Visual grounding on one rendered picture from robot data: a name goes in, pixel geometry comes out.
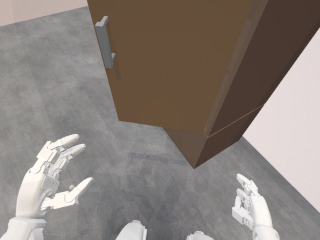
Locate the robot left forearm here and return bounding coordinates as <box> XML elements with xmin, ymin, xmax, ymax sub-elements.
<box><xmin>0</xmin><ymin>217</ymin><xmax>47</xmax><ymax>240</ymax></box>

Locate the robot right forearm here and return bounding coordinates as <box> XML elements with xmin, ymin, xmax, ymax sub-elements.
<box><xmin>252</xmin><ymin>226</ymin><xmax>280</xmax><ymax>240</ymax></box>

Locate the robot right hand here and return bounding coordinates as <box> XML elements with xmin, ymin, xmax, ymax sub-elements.
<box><xmin>232</xmin><ymin>173</ymin><xmax>273</xmax><ymax>231</ymax></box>

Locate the handle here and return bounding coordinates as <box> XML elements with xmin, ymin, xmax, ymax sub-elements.
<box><xmin>95</xmin><ymin>16</ymin><xmax>116</xmax><ymax>69</ymax></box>

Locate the robot left hand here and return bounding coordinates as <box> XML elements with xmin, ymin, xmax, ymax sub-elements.
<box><xmin>15</xmin><ymin>134</ymin><xmax>94</xmax><ymax>219</ymax></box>

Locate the cupboard door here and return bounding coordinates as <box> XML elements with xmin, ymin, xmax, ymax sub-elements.
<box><xmin>87</xmin><ymin>0</ymin><xmax>254</xmax><ymax>133</ymax></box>

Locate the left robot thigh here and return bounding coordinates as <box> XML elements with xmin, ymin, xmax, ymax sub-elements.
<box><xmin>115</xmin><ymin>222</ymin><xmax>147</xmax><ymax>240</ymax></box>

